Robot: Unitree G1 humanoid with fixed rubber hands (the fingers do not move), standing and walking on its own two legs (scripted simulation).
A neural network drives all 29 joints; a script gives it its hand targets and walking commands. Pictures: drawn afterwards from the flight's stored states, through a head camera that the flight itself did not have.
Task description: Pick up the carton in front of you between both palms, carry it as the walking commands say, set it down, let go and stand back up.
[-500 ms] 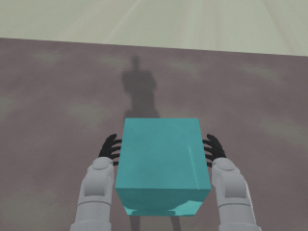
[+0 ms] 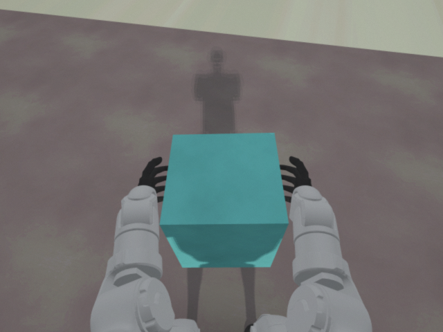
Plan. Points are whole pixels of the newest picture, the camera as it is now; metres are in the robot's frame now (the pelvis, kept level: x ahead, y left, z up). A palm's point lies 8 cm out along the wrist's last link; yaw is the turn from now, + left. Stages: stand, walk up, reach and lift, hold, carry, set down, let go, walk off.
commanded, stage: set down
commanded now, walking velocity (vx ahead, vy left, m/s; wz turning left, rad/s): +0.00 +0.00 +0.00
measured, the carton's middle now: (224, 205) +0.36 +0.01 -0.05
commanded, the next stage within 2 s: none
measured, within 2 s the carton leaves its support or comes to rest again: neither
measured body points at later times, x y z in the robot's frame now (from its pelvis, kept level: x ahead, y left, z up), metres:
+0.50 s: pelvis -0.01 +0.03 -0.11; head +0.22 +0.02 +0.27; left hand +0.44 +0.16 -0.19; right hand +0.42 -0.14 -0.19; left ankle +0.03 +0.14 -0.72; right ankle +0.07 -0.10 -0.72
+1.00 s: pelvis -0.03 +0.03 -0.24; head +0.27 +0.02 +0.09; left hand +0.49 +0.15 -0.35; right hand +0.46 -0.15 -0.34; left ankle +0.03 +0.14 -0.72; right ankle +0.07 -0.10 -0.72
